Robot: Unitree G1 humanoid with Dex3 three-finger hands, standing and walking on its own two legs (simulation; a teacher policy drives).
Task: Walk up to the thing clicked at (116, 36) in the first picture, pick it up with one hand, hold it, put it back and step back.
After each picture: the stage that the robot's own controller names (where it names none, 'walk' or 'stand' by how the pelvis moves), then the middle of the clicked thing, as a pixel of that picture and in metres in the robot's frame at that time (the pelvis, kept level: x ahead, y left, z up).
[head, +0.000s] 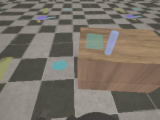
stand; (110, 43) +0.76 -0.17 +0.04
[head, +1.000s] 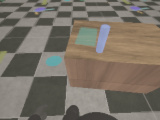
walk; (102, 40) +0.68 -0.04 +0.07
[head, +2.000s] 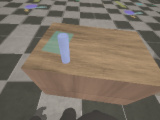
stand; (64, 50) +0.50 +0.23 +0.07
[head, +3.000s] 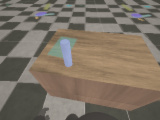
stand; (66, 54) +0.51 +0.23 +0.04
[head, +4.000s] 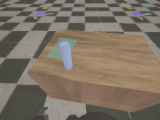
stand; (66, 56) +0.48 +0.22 +0.04
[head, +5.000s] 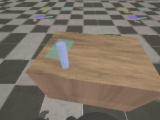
stand; (63, 56) +0.50 +0.25 +0.03
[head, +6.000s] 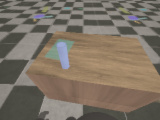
stand; (63, 56) +0.49 +0.25 +0.03
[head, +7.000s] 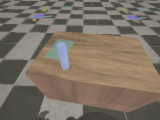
stand; (63, 57) +0.49 +0.25 +0.03
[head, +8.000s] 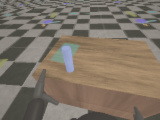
rise first; (68, 60) +0.47 +0.24 +0.04
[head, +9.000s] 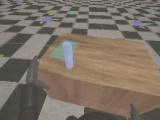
go down; (68, 56) +0.51 +0.23 +0.05
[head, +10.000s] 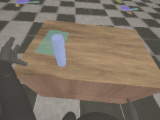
go down; (60, 52) +0.47 +0.22 +0.08
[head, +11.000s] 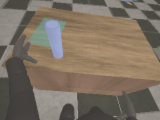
close in; (56, 42) +0.49 +0.22 +0.11
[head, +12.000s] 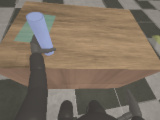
close; (43, 38) +0.51 +0.25 +0.13
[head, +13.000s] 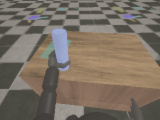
lift; (61, 52) +0.39 +0.19 +0.20
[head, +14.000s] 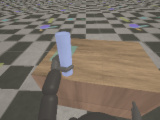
hold; (65, 56) +0.34 +0.17 +0.23
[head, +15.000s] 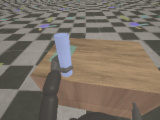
hold; (64, 57) +0.34 +0.18 +0.22
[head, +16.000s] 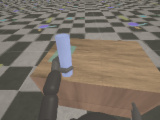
hold; (65, 57) +0.34 +0.17 +0.22
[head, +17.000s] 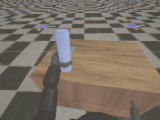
crouch; (64, 52) +0.37 +0.18 +0.23
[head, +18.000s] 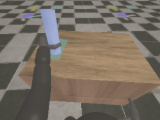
crouch; (52, 34) +0.49 +0.24 +0.25
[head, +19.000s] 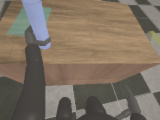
lower; (39, 28) +0.55 +0.24 +0.14
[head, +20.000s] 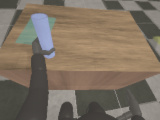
lower; (45, 39) +0.51 +0.24 +0.12
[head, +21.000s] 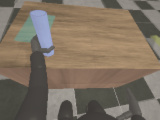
lower; (44, 37) +0.52 +0.24 +0.13
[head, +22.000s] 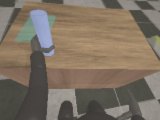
lower; (44, 36) +0.52 +0.24 +0.13
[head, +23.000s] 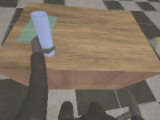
loosen; (45, 37) +0.52 +0.25 +0.12
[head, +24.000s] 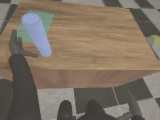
rise; (40, 39) +0.49 +0.25 +0.12
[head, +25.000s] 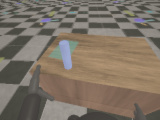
sink last; (66, 56) +0.49 +0.25 +0.08
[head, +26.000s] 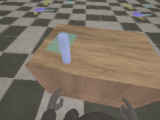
stand; (65, 50) +0.50 +0.24 +0.09
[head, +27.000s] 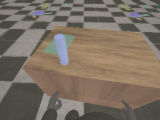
stand; (62, 51) +0.50 +0.24 +0.09
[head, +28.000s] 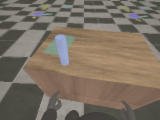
stand; (63, 51) +0.50 +0.24 +0.09
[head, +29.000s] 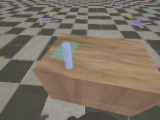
stand; (67, 56) +0.52 +0.23 +0.04
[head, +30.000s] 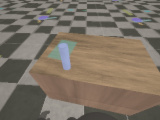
stand; (65, 57) +0.49 +0.24 +0.03
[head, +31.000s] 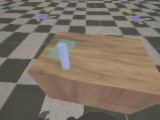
stand; (64, 57) +0.49 +0.25 +0.03
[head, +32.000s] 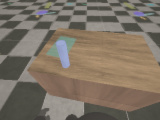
walk; (63, 55) +0.49 +0.25 +0.04
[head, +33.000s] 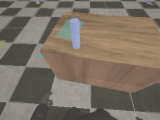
walk; (75, 35) +0.65 +0.18 +0.06
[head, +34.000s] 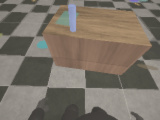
walk; (72, 19) +0.91 +0.27 +0.06
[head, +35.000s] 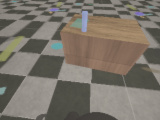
stand; (84, 22) +1.15 +0.20 +0.05
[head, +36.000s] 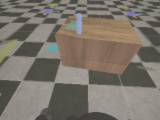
stand; (79, 24) +1.13 +0.22 +0.03
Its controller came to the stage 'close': yes
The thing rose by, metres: 0.20
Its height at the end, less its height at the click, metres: +0.00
